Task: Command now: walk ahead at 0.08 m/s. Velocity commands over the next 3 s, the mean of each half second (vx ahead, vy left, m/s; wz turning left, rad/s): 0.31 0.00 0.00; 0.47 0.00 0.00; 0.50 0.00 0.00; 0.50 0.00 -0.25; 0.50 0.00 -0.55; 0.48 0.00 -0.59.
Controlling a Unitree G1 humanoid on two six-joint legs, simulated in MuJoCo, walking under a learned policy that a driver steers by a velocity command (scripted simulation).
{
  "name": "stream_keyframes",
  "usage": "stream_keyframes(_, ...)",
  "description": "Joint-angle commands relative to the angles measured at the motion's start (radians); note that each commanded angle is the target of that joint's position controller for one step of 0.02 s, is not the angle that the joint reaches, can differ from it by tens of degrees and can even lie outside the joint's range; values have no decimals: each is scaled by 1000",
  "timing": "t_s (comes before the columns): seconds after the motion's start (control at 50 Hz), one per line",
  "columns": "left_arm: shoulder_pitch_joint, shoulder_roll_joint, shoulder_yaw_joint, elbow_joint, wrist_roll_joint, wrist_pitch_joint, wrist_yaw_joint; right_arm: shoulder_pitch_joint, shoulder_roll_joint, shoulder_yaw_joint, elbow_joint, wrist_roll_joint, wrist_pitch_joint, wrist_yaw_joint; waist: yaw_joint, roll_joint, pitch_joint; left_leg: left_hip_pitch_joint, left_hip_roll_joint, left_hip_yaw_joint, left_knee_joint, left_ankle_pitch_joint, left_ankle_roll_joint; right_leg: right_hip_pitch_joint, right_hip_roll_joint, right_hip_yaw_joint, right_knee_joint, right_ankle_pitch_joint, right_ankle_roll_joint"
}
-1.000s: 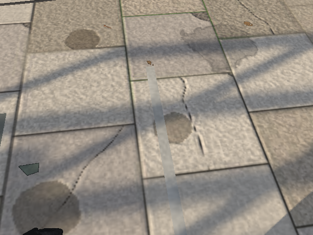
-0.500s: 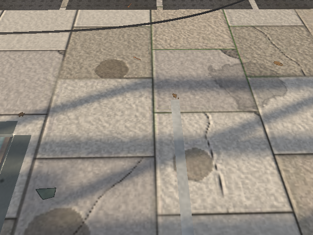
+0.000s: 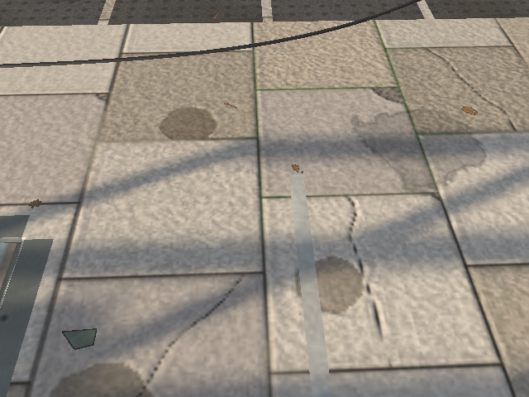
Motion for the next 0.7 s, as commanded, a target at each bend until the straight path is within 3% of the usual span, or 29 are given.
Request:
stream_keyframes(0.02, 10, 93, 17, -4, -4, -4, 5, 65, -113, -25, -3, 6, -4, -7, -5, 44, -21, -124, 34, -40, -157, -47, 35, 97, 33, -42, -10, -31, -32)
stream_keyframes(0.04, 0, 95, 19, -3, -9, -6, 5, 66, -143, -34, -4, 12, -1, -10, -14, 84, 13, -137, 58, -89, -192, -235, 70, 34, 66, -78, 44, -184, -34)
stream_keyframes(0.08, -62, 91, 17, -32, -17, -33, -4, 95, -202, -51, -5, 24, -10, -13, -45, 181, 105, -125, 210, -302, -318, -483, 164, -146, 70, -107, 190, -231, -45)
stream_keyframes(0.1, -86, 83, 14, -47, -22, -52, -13, 98, -220, -58, -1, 30, -21, -15, -51, 205, 150, -138, 283, -397, -357, -485, 209, -192, 29, -74, 249, -202, -62)
stream_keyframes(0.12, -85, 83, 15, -50, -30, -70, -22, 88, -211, -57, -1, 29, -32, -15, -41, 202, 174, -117, 312, -424, -362, -421, 228, -235, -1, -52, 268, -216, -80)
stream_keyframes(0.16, -33, 78, 15, -34, -38, -99, -40, 43, -188, -54, -8, 36, -42, -10, 1, 177, 161, -89, 286, -343, -310, -273, 198, -173, -18, -58, 127, -224, -112)
stream_keyframes(0.2, 155, 95, 34, 57, -30, -107, -48, -14, -172, -49, -25, 38, -40, -3, 79, 114, 76, -226, 169, -181, -175, -92, 132, 184, 45, -97, -34, -27, -100)
stream_keyframes(0.22, 274, 149, 52, 85, -21, -108, -46, -41, -127, -35, -42, 28, -47, 0, 124, -36, 19, -313, 76, -56, 92, 50, 77, 320, -72, 102, -131, -79, -134)
stream_keyframes(0.24, 394, 270, 78, 103, -22, -111, -56, -37, -82, -26, -85, 28, -61, -7, 138, -324, -46, -510, -52, 55, 415, -111, 11, 455, -295, 547, -309, -222, -282)
stream_keyframes(0.26, 344, 198, 47, 91, -5, -124, -62, -47, -122, -37, -91, 48, -76, -6, 106, -230, -22, -599, -24, -59, 614, -221, 22, 418, -362, 695, -359, -289, -331)
stream_keyframes(0.28, 260, 148, 30, 64, -8, -133, -60, -37, -132, -41, -85, 63, -87, 4, 66, -150, 48, -658, 32, -85, 686, -140, 50, 374, -347, 588, -348, -281, -309)
stream_keyframes(0.3, 208, 127, 21, 42, -8, -136, -62, -28, -127, -40, -69, 60, -94, 10, 45, -105, 57, -655, 74, -68, 679, -41, 69, 346, -296, 469, -353, -246, -271)
stream_keyframes(0.32, 182, 122, 15, 32, -9, -136, -63, -44, -133, -47, -68, 49, -98, 12, 34, -78, 71, -662, 103, -50, 634, 38, 74, 332, -269, 383, -363, -155, -244)
stream_keyframes(0.36, 208, 84, -2, 38, -4, -125, -59, -64, -132, -56, -68, 32, -93, 23, 32, -89, 47, -597, 129, -15, 553, 128, 60, 309, -206, 235, -379, 35, -210)
stream_keyframes(0.42, 260, 118, -3, 47, -1, -113, -40, -137, -93, -48, -93, 27, -78, 31, 43, -71, 51, -613, 125, 30, 427, 197, 13, 302, -191, 145, -398, 213, -228)
stream_keyframes(0.48, 264, 146, 0, 37, 3, -105, -25, -261, -67, -32, -136, 28, -77, 36, 63, -69, 77, -567, 105, 54, 223, 308, -9, 238, -175, 80, -426, 232, -224)
stream_keyframes(0.54, 307, 153, 3, 46, -7, -103, -22, -346, -73, -25, -161, 34, -78, 48, 81, -78, 104, -500, 79, 76, 102, 389, -4, 213, -182, 44, -446, 221, -224)
stream_keyframes(0.6, 321, 154, 9, 56, -18, -98, -20, -391, -91, -24, -185, 38, -83, 63, 64, -76, 120, -493, 77, 54, 34, 385, 32, 289, -224, 30, -419, 275, -212)
stream_keyframes(0.64, 301, 172, 19, 49, -17, -91, -20, -361, -121, -35, -185, 37, -88, 70, 24, -82, 82, -422, 56, 62, 10, 334, 63, 346, -242, 14, -345, 451, -193)
stream_keyframes(0.66, 288, 187, 24, 43, -14, -85, -20, -304, -146, -47, -172, 35, -89, 69, -13, -102, 29, -327, 26, 83, 17, 304, 81, 362, -241, 4, -267, 636, -182)
stream_keyframes(0.68, 271, 188, 25, 37, -8, -77, -20, -173, -179, -67, -135, 35, -87, 64, -85, -110, -55, -159, -9, 107, 20, 284, 106, 346, -213, -24, -108, 799, -163)
stream_keyframes(0.7, 264, 170, 17, 26, 0, -71, -20, 10, -220, -90, -81, 37, -82, 55, -166, -96, -165, 100, 12, 80, 32, 277, 139, 224, -166, -50, 118, 767, -132)
Next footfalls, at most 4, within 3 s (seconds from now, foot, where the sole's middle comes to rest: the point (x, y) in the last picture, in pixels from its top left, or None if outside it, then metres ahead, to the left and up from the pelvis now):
0.70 left None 0.44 0.11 -0.77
1.26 right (323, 311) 0.75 -0.13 -0.77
1.78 left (241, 224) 1.06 0.12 -0.77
2.34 right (332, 176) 1.28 -0.19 -0.77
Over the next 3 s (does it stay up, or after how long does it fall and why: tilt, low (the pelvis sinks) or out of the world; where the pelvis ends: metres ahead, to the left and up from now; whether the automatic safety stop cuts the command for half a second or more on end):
stays up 1.51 -0.20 0.00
